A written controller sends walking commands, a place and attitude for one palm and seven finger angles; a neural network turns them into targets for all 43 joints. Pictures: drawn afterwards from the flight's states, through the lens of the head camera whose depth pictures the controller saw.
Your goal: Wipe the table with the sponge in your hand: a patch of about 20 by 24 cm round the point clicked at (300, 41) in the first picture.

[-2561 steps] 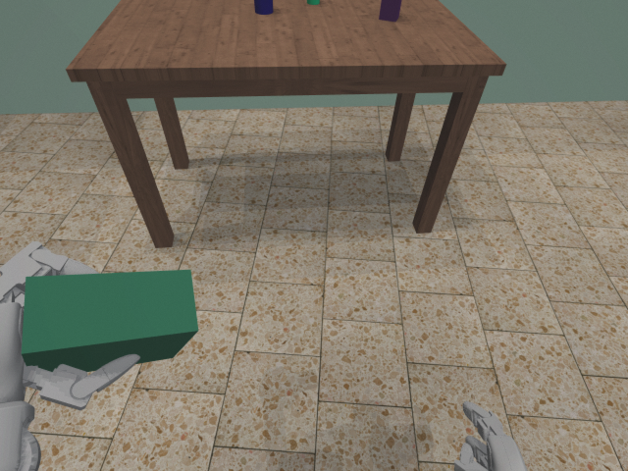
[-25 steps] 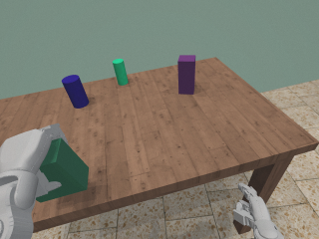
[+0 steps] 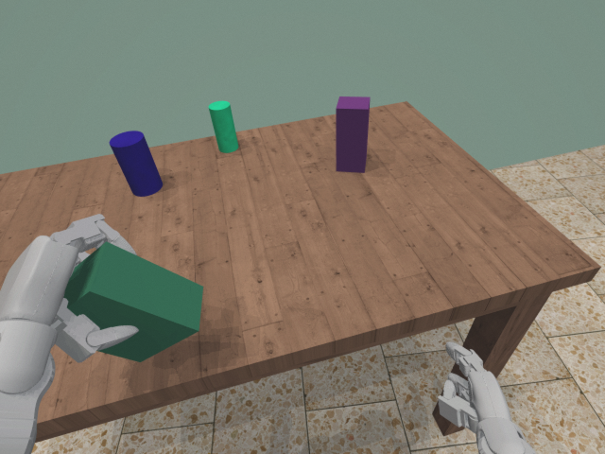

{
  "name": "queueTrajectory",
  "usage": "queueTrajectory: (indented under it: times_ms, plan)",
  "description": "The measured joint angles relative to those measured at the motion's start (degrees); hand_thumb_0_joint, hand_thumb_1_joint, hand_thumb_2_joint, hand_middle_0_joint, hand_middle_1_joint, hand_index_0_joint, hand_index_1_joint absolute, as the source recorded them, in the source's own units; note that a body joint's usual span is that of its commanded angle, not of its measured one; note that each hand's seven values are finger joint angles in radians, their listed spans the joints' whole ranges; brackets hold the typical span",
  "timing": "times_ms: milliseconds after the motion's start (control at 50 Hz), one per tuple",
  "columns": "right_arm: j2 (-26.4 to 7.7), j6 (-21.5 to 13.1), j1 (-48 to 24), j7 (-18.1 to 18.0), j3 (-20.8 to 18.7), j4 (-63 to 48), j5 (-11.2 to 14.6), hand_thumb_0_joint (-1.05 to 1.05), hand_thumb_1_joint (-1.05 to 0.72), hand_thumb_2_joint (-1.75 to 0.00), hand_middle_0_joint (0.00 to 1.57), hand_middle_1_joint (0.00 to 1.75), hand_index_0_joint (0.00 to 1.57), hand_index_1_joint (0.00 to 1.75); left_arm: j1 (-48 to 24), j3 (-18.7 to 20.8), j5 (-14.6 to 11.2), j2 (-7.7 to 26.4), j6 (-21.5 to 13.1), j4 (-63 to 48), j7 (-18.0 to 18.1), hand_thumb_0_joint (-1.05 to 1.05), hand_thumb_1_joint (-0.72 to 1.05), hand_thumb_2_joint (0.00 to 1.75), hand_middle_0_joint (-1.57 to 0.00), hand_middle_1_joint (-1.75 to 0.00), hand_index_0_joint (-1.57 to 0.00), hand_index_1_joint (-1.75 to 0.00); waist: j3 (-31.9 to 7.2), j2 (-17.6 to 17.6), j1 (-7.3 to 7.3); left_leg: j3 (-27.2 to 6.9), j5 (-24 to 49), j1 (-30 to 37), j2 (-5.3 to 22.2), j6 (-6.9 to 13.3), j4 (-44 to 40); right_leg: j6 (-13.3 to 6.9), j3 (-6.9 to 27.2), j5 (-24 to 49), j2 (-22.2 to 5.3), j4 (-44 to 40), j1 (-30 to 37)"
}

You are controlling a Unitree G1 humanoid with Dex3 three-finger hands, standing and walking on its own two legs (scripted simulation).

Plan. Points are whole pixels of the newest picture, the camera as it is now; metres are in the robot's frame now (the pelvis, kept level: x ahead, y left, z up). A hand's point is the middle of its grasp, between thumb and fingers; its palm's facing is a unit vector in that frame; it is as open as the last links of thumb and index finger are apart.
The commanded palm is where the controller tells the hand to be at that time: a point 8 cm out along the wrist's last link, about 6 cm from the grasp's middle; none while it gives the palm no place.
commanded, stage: step back with the hand held close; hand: left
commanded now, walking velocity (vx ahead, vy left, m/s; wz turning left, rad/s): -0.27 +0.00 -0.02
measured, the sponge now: (142, 314) +0.23 +0.24 +0.12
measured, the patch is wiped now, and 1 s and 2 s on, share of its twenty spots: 1.00 1.00 1.00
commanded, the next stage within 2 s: stop stepping back and stand still in 1.58 s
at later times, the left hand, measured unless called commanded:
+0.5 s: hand (67, 288) +0.20 +0.28 +0.20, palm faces +0.43 -0.81 -0.40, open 10.3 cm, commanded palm +0.14 +0.31 +0.23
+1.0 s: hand (41, 332) +0.15 +0.27 +0.20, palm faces +0.43 -0.82 -0.38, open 10.3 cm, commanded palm +0.09 +0.31 +0.23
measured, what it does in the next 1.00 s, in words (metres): shifts its weight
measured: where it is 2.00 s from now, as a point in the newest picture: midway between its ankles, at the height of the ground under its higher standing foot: outside the picture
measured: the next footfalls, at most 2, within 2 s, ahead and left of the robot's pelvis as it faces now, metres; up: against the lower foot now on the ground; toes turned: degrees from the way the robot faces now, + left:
right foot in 1.22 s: -0.06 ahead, -0.12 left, +0.00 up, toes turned +2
left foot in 1.48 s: -0.14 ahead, +0.14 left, +0.00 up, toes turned +4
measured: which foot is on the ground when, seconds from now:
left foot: down 0.00-1.00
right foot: down 0.00-1.00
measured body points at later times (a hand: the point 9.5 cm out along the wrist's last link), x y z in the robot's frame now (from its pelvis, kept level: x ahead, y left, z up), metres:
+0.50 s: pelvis -0.02 +0.03 -0.01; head -0.03 +0.04 +0.44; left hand +0.17 +0.32 +0.22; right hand +0.12 -0.22 -0.10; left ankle +0.01 +0.11 -0.74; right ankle +0.03 -0.09 -0.74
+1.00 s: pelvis -0.07 +0.03 -0.03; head -0.04 +0.06 +0.42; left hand +0.12 +0.31 +0.21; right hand +0.12 -0.21 -0.09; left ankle +0.01 +0.12 -0.74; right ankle +0.03 -0.09 -0.74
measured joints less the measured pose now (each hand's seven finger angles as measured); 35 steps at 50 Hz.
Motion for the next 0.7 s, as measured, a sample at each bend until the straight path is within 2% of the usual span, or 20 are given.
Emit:
queueTrajectory:
  times_ms: [20,40,60,100,160,220,320,400,460,580,700]
  plan:
    - [0.5,-0.4,0.9,0.1,0.4,-1.2,-0.2,0.02,-0.91,-0.89,0.2,0.3,0.19,0.29,0.8,1.9,-5.6,-0.7,-3.0,-0.1,1.1,-0.01,-0.53,1.05,-0.7,-1.33,-0.74,-1.3,-0.1,-0.9,-0.7,-0.5,-0.8,-1.5,0.0,0.2,1.3,-0.1,-0.2,-0.2,0.2,0.7,-1.2]
    - [1.0,-0.8,1.8,0.2,0.8,-2.2,-0.4,0.02,-0.91,-0.89,0.2,0.3,0.19,0.29,1.9,3.4,-9.8,-1.4,-5.4,-1.1,2.1,-0.01,-0.53,1.05,-0.7,-1.33,-0.74,-1.3,-0.1,-2.0,-1.51,-0.8,-1.0,-2.8,0.1,0.4,2.3,-0.2,-0.4,-0.4,0.4,1.3,-2.3]
    - [1.4,-1.1,2.7,0.1,1.1,-2.8,-0.6,0.02,-0.91,-0.89,0.2,0.3,0.19,0.29,3.0,4.5,-12.8,-2.2,-7.6,-2.6,3.1,-0.01,-0.53,1.06,-0.7,-1.33,-0.74,-1.3,0.1,-3.0,-2.4,-1.0,-0.3,-3.8,0.3,0.1,3.0,-0.3,-0.7,-0.8,0.6,2.2,-3.3]
    - [2.0,-1.2,4.4,0.0,1.4,-3.0,-1.0,0.02,-0.91,-0.89,0.21,0.3,0.2,0.29,5.3,5.9,-16.9,-3.8,-11.3,-6.4,4.8,-0.01,-0.53,1.06,-0.7,-1.33,-0.74,-1.3,0.6,-5.4,-4.01,-0.9,-0.7,-4.8,0.1,-1.0,4.1,-0.2,-0.6,-1.7,0.3,4.1,-4.7]
    - [1.7,-1.1,7.1,-0.1,0.7,-2.2,-1.7,0.01,-0.9,-0.89,0.21,0.3,0.2,0.29,8.9,7.4,-19.4,-5.4,-15.8,-12.1,6.6,-0.01,-0.53,1.06,-0.7,-1.33,-0.74,-1.3,0.4,-6.8,-6.02,-0.7,-1.6,-6.3,-0.4,-0.9,5.4,0.3,-0.5,-2.6,-0.2,5.8,-6.4]
    - [0.9,-0.8,9.2,-0.1,-1.0,-0.6,-2.1,0.02,-0.9,-0.89,0.21,0.3,0.21,0.29,11.0,10.2,-20.1,-4.5,-19.2,-15.6,7.8,-0.01,-0.53,1.06,-0.7,-1.33,-0.74,-1.3,-0.1,-6.5,-7.2,-0.6,-1.9,-7.9,-0.8,-0.3,6.4,0.9,-0.4,-2.9,-0.6,6.7,-7.8]
    - [0.2,0.3,11.0,-0.1,-3.0,2.1,-1.5,0.02,-0.91,-0.89,0.2,0.3,0.21,0.29,9.5,14.9,-20.5,-2.4,-22.8,-13.0,9.2,-0.01,-0.53,1.06,-0.7,-1.33,-0.74,-1.3,-1.0,-5.0,-7.75,-0.6,-1.9,-10.1,-1.2,0.2,7.9,1.5,-0.5,-2.5,-1.0,7.1,-9.6]
    - [0.5,0.3,11.2,-0.1,-3.3,2.4,-1.0,0.02,-0.91,-0.89,0.2,0.3,0.21,0.29,8.7,15.6,-20.4,-3.5,-22.9,-8.0,9.6,-0.01,-0.53,1.06,-0.7,-1.34,-0.74,-1.3,-1.6,-4.5,-8.4,-0.1,-1.6,-11.3,-1.4,0.7,8.5,2.0,0.0,-2.0,-1.2,7.7,-10.8]
    - [1.1,-0.3,10.7,-0.2,-2.9,2.0,-1.2,0.02,-0.91,-0.89,0.2,0.3,0.21,0.29,9.7,14.7,-20.0,-5.1,-22.5,-6.6,9.7,-0.01,-0.53,1.06,-0.7,-1.34,-0.74,-1.3,-1.8,-4.8,-8.72,0.4,-1.1,-11.9,-1.5,1.1,8.5,2.3,0.5,-1.4,-1.4,7.8,-11.5]
    - [2.3,-2.5,9.1,0.1,-2.0,0.7,-2.4,0.02,-0.9,-0.89,0.21,0.3,0.21,0.29,11.8,12.6,-18.0,-6.3,-23.2,-11.2,9.3,-0.01,-0.54,1.06,-0.7,-1.34,-0.74,-1.3,-0.9,-6.5,-7.74,0.7,-0.1,-13.1,-1.8,1.4,8.9,2.5,0.6,-0.5,-1.6,8.4,-12.9]
    - [2.3,-3.8,7.4,0.3,-2.2,0.4,-2.7,0.02,-0.9,-0.89,0.21,0.3,0.21,0.3,8.4,14.6,-17.4,-5.0,-25.7,-13.1,9.4,-0.01,-0.54,1.06,-0.7,-1.33,-0.74,-1.3,-0.7,-5.9,-5.93,-0.2,-0.5,-14.7,-1.3,1.1,11.2,2.2,-0.5,-0.4,-1.2,9.4,-13.5]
